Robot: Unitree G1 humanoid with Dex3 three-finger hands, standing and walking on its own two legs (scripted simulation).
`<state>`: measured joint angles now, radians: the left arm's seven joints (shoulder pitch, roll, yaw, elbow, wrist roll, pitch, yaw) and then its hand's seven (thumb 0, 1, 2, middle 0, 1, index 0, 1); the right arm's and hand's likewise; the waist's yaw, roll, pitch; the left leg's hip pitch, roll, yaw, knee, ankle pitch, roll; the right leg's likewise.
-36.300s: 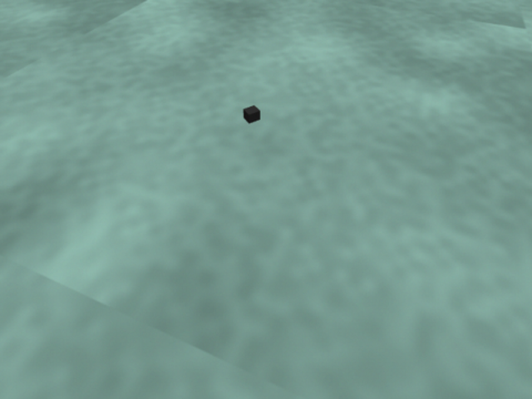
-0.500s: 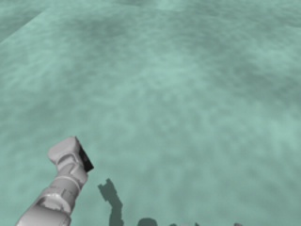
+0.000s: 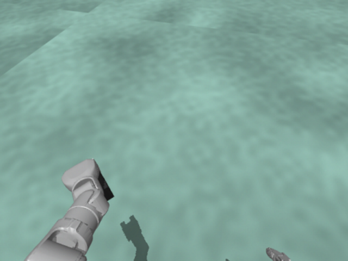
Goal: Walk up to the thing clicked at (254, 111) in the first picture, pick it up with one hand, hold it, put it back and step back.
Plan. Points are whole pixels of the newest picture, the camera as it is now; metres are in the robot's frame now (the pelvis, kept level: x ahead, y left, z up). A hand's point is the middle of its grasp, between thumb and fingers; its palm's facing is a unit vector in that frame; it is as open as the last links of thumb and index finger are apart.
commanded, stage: hold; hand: left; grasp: from above
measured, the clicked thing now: (92, 190) +0.32 +0.24 -0.09
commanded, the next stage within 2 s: crouch in 1.34 s
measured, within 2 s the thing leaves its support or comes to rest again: neither
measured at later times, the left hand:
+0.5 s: hand (90, 192) +0.30 +0.22 -0.04, palm faces -0.32 -0.29 -0.90, open 10.1 cm
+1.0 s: hand (88, 192) +0.29 +0.22 -0.03, palm faces -0.31 -0.29 -0.90, open 10.1 cm
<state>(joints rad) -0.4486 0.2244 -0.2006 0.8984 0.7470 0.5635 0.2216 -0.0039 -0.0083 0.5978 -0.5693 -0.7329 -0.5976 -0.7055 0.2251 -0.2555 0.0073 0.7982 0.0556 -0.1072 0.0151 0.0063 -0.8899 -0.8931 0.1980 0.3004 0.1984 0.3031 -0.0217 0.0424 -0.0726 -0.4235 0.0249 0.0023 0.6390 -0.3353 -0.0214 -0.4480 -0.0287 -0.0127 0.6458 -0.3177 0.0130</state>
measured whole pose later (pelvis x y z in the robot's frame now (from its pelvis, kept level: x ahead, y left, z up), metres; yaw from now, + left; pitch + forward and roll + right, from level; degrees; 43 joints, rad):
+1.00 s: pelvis -0.01 +0.00 +0.01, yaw +0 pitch +3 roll +0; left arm -0.40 0.22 -0.27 0.71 0.74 0.71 0.12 -0.01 -0.02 0.60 -0.58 -0.74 -0.61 -0.70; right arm 0.17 -0.26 0.04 0.77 0.06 -0.14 0.03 0.01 -0.90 -0.90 0.20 0.30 0.20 0.30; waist 0.01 0.06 -0.04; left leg -0.31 0.03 0.01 0.55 -0.28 -0.02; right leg -0.34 -0.03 -0.01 0.56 -0.27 0.01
